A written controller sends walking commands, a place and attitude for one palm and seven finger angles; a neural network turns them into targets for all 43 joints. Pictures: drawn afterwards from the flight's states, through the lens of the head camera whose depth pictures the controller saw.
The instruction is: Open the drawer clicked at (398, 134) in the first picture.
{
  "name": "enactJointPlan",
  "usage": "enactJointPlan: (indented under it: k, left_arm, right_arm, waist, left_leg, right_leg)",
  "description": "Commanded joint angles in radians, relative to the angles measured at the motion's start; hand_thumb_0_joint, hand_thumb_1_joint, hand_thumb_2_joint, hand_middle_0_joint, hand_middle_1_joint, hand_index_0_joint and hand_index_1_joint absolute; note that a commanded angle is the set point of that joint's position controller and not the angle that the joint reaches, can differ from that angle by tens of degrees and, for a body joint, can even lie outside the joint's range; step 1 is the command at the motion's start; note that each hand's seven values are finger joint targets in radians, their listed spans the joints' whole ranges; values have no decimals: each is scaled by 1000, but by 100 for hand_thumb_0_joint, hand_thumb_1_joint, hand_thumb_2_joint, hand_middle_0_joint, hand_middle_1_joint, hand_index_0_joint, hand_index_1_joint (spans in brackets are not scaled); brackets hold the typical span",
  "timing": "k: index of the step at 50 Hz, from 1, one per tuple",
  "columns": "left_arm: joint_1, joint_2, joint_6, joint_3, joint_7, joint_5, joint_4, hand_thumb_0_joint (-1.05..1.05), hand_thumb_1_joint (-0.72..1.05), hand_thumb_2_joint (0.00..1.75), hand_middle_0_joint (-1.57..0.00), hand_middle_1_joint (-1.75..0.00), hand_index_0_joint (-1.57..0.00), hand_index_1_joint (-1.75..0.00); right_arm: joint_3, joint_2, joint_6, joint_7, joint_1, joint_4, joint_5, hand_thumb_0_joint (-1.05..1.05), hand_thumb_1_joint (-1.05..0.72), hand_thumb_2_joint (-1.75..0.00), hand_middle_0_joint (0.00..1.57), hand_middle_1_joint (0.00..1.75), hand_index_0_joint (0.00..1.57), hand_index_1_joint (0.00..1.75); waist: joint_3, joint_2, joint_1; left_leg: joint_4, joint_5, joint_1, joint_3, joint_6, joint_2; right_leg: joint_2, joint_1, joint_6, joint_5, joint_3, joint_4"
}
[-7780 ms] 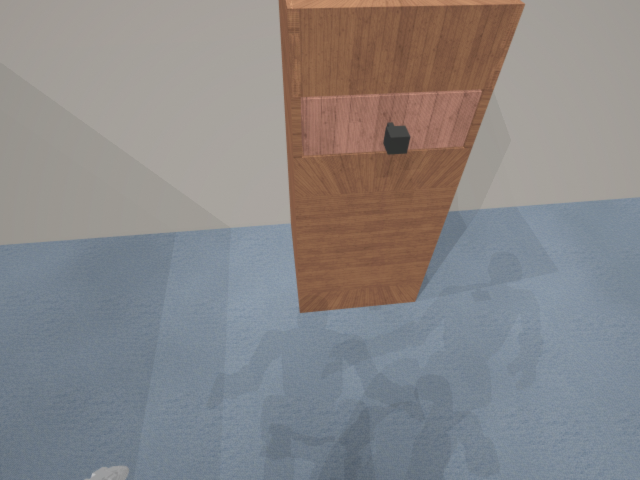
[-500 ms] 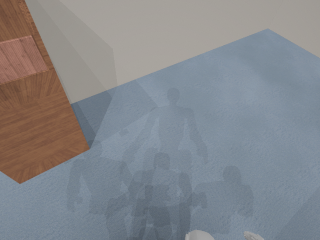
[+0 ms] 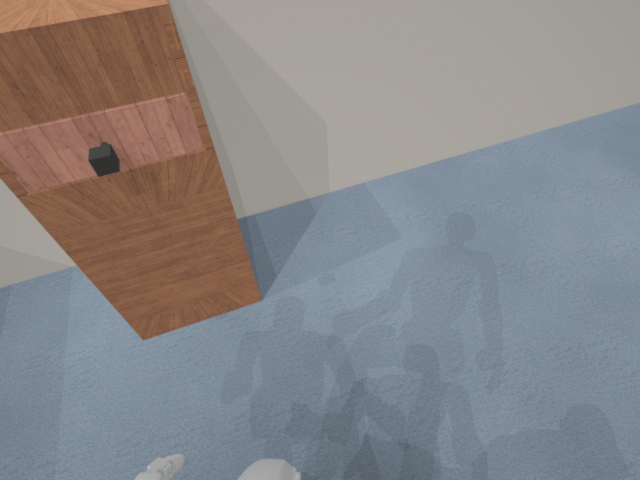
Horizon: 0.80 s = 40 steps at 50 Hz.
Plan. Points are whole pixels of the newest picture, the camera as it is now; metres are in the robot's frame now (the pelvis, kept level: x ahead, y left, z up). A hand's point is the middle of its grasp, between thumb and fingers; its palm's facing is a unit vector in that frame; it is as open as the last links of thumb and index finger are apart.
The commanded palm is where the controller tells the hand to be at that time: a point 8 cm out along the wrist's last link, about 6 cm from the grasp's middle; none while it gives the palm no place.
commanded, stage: turn to face it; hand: left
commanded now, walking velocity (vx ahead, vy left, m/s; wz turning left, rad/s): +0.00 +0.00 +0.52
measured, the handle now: (104, 154) +0.72 +0.47 +0.00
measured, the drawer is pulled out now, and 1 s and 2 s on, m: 0.00 0.00 0.00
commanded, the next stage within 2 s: take the last steps up to it in 0.48 s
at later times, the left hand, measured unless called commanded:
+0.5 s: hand out of the picture -0.04 +0.28 -0.17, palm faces +0.29 -0.93 -0.24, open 7.4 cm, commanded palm none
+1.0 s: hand out of the picture -0.08 +0.17 -0.16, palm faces +0.37 -0.91 -0.19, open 7.3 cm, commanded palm none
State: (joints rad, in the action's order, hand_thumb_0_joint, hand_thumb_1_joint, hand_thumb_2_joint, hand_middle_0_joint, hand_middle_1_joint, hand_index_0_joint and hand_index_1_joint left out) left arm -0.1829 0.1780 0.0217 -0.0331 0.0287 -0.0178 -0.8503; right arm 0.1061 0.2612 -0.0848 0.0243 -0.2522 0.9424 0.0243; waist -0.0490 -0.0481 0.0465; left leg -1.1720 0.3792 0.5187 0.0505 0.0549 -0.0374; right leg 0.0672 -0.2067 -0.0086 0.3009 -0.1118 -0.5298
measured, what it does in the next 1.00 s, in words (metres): steps on the spot, turning left: left foot, then right foot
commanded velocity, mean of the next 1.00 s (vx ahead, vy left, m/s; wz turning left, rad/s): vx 0.13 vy -0.04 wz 0.18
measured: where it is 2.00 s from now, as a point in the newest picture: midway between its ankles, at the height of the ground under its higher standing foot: (304, 469)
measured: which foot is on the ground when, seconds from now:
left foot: up 0.00-0.24, down 0.26-0.78, up 0.80-1.00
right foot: down 0.00-0.28, up 0.30-0.76, down 0.78-1.00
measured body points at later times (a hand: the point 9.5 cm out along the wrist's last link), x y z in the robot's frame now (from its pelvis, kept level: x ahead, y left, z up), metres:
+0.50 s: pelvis -0.02 +0.07 +0.01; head -0.01 +0.10 +0.45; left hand -0.05 +0.33 -0.15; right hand +0.14 -0.15 -0.12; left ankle -0.03 +0.15 -0.74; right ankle -0.01 -0.10 -0.66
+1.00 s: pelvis +0.01 +0.03 +0.01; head +0.01 +0.01 +0.46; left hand -0.10 +0.22 -0.14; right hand +0.07 -0.20 -0.16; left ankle +0.01 +0.18 -0.66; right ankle -0.01 -0.07 -0.74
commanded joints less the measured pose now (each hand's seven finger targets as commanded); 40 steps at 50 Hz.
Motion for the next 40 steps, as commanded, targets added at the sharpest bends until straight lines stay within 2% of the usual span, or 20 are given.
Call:
enactJointPlan:
  k: [1, 4, 8, 9, 11, 12, 13, 14, 15, 16, 18, 21, 29, 33, 34, 36, 37, 38, 39, 40]
  left_arm:
    - [-25, 195, -33, -50, 11, -4, 53, 0, 90, 90, -20, -30, -20, -30]
    - [-74, 228, -27, -58, 8, -10, 30, 0, 90, 90, -20, -30, -20, -30]
    - [-113, 263, -21, -70, 5, -16, 1, 0, 90, 90, -20, -30, -20, -30]
    - [-117, 267, -19, -73, 4, -16, -7, 0, 90, 90, -20, -30, -20, -30]
    - [-98, 262, -14, -74, 2, -9, -23, 0, 90, 90, -20, -30, -20, -30]
    - [-100, 246, -9, -71, 0, 2, -17, 0, 90, 90, -20, -30, -20, -30]
    - [-121, 184, -3, -64, -5, 9, 8, 0, 90, 90, -20, -30, -20, -30]
    - [-73, 134, 0, -37, -5, 3, 41, 0, 90, 90, -20, -30, -20, -30]
    - [-16, 145, 14, -38, 7, 1, 26, 0, 90, 90, -20, -30, -20, -30]
    - [1, 146, 15, -41, 5, 5, 12, 0, 90, 90, -20, -30, -20, -30]
    - [-31, 150, 13, -47, -9, 3, -33, 0, 90, 90, -20, -30, -20, -30]
    - [-78, 148, 15, -44, -14, 3, -66, 0, 90, 90, -20, -30, -20, -30]
    - [-14, 114, 15, -34, -6, 4, -46, 0, 90, 90, -20, -30, -20, -30]
    - [-36, 77, -4, -19, -16, -2, -72, 0, 90, 90, -20, -30, -20, -30]
    - [-60, 70, -10, -15, -18, -4, -84, 0, 90, 90, -20, -30, -20, -30]
    - [-151, 66, -23, -14, -23, -7, -133, 0, 90, 90, -20, -30, -20, -30]
    - [-201, 86, -31, -19, -21, -10, -157, 0, 90, 90, -20, -30, -20, -30]
    - [-256, 141, -37, -33, -13, -20, -170, 0, 90, 90, -20, -30, -20, -30]
    - [-284, 202, -32, -45, -8, -18, -165, 0, 90, 90, -20, -30, -20, -30]
    - [-291, 196, -46, -50, -3, -4, -165, 0, 90, 90, -20, -30, -20, -30]
  right_arm:
    - [4, 62, 19, 8, 65, -81, -2, 0, -90, -90, 20, 30, 20, 30]
    - [-7, 52, 19, 7, 122, -91, -4, 0, -90, -90, 20, 30, 20, 30]
    - [-25, 36, 37, 4, 157, -100, -13, 0, -90, -90, 20, 30, 20, 30]
    - [-29, 34, 42, 2, 145, -98, -15, 0, -90, -90, 20, 30, 20, 30]
    - [-28, 48, 53, -4, 76, -81, -14, 0, -90, -90, 20, 30, 20, 30]
    - [-20, 85, 62, -3, 27, -67, -11, 0, -90, -90, 20, 30, 20, 30]
    - [4, 199, 74, -8, -11, -67, -2, 0, -90, -90, 20, 30, 20, 30]
    - [14, 260, 69, -15, -68, -54, -9, 0, -90, -90, 20, 30, 20, 30]
    - [9, 233, 73, -33, -89, -30, -6, 0, -90, -90, 20, 30, 20, 30]
    - [1, 215, 71, -43, -46, -36, -5, 0, -90, -90, 20, 30, 20, 30]
    - [-23, 147, 74, -46, 66, -60, -2, 0, -90, -90, 20, 30, 20, 30]
    - [-32, 126, 83, -47, 85, -61, -8, 0, -90, -90, 20, 30, 20, 30]
    - [-25, 110, 74, -47, 25, -30, -1, 0, -90, -90, 20, 30, 20, 30]
    - [-27, 88, 82, -48, -6, 3, 8, 0, -90, -90, 20, 30, 20, 30]
    - [-29, 84, 84, -48, -7, 14, 9, 0, -90, -90, 20, 30, 20, 30]
    - [-31, 68, 83, -46, 5, 30, 2, 0, -90, -90, 20, 30, 20, 30]
    - [-36, 39, 85, -46, -2, 37, 0, 0, -90, -90, 20, 30, 20, 30]
    - [-47, -18, 88, -44, -8, 27, -8, 0, -90, -90, 20, 30, 20, 30]
    - [-55, -39, 89, -38, 48, -15, -6, 0, -90, -90, 20, 30, 20, 30]
    - [-39, 18, 84, -30, 95, -27, 7, 0, -90, -90, 20, 30, 20, 30]
  waist:
    - [-6, 219, -44]
    - [1, 232, -72]
    - [49, 276, -97]
    - [65, 284, -93]
    - [101, 251, -51]
    - [140, 160, -22]
    - [183, -133, -3]
    - [176, -256, 24]
    - [177, -235, 43]
    - [146, -216, 23]
    - [62, -123, -27]
    - [59, -98, -47]
    - [53, -95, -17]
    - [58, -91, -16]
    - [50, -90, -25]
    - [20, -43, -68]
    - [-8, 23, -86]
    - [-29, 198, -109]
    - [-85, 331, -136]
    - [-114, 308, -142]
  left_leg:
    - [-3, -5, 58, -33, 27, 60]
    - [135, 47, 15, -72, 28, 68]
    - [363, 90, -98, -130, 8, 51]
    - [427, 79, -133, -142, 2, 40]
    - [636, -65, -268, -153, -11, 33]
    - [768, -222, -406, -126, -26, 62]
    - [804, -541, -589, 177, -121, 309]
    - [799, -866, -576, 296, -237, 464]
    - [796, -859, -521, 282, -246, 435]
    - [789, -797, -483, 256, -247, 402]
    - [814, -686, -390, 141, -215, 309]
    - [843, -651, -387, 95, -203, 269]
    - [868, -502, -400, 202, -237, 282]
    - [921, -115, -351, 274, -231, 273]
    - [927, -24, -319, 283, -225, 264]
    - [893, 156, -171, 245, -185, 220]
    - [816, 214, -72, 195, -145, 158]
    - [594, 223, 87, 76, -97, 58]
    - [378, 208, 184, -51, -66, -4]
    - [254, 147, 199, -8, -74, 52]
  right_leg:
    - [261, 47, -94, -303, 108, 215]
    - [280, 67, -108, -339, 83, 197]
    - [303, 101, -115, -478, 54, 122]
    - [298, 110, -107, -519, 48, 92]
    - [276, 83, -53, -500, -3, -6]
    - [245, 5, -4, -427, -40, -119]
    - [127, -245, 72, -34, -86, -327]
    - [67, -352, 94, 380, -19, -469]
    - [64, -334, 84, 348, 73, -553]
    - [64, -353, 81, 300, 95, -604]
    - [65, -320, 84, 161, 91, -626]
    - [52, -282, 93, 100, 78, -580]
    - [17, -230, 90, 148, 83, -368]
    - [-20, -127, 63, 166, 63, -202]
    - [-29, -84, 55, 152, 58, -138]
    - [-44, 108, 47, 38, 37, 60]
    - [-14, 212, 34, 53, 72, 160]
    - [149, 281, -27, 284, 296, 287]
    - [326, 219, -121, 481, 531, 438]
    - [351, 117, -157, 537, 611, 495]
